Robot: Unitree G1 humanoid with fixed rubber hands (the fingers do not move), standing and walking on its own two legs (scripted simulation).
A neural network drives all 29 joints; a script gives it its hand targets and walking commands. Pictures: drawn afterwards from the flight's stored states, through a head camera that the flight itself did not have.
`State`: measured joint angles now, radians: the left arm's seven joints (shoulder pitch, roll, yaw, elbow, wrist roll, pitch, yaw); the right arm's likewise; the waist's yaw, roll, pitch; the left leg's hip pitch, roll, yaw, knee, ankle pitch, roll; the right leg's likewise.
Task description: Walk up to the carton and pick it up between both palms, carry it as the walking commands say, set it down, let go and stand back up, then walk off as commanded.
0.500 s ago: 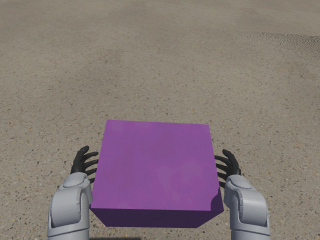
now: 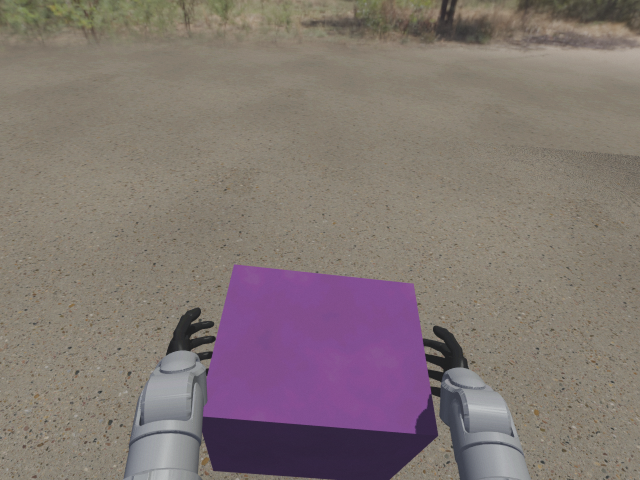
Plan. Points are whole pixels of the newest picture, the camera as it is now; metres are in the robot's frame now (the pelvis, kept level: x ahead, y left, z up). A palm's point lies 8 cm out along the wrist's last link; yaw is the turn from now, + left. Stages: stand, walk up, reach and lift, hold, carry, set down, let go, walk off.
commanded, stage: hold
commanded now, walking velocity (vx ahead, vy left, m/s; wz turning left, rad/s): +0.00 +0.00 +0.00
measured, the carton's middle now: (312, 378) +0.33 -0.05 -0.06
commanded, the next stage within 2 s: set down in 0.04 s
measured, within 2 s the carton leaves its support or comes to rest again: neither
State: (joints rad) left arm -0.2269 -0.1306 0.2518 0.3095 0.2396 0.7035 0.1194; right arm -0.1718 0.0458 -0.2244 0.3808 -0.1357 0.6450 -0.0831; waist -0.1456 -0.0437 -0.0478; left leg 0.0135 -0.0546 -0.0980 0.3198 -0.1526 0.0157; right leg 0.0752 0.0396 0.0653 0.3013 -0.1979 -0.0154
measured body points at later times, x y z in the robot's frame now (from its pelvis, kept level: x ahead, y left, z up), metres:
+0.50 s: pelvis -0.02 +0.00 -0.02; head -0.03 +0.02 +0.43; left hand +0.31 +0.17 -0.03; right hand +0.26 -0.19 -0.04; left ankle +0.03 +0.10 -0.75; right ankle -0.01 -0.11 -0.75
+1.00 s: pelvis -0.02 +0.03 -0.06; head +0.09 +0.02 +0.38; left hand +0.34 +0.16 -0.11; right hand +0.29 -0.21 -0.12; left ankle +0.03 +0.10 -0.75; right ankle -0.01 -0.11 -0.75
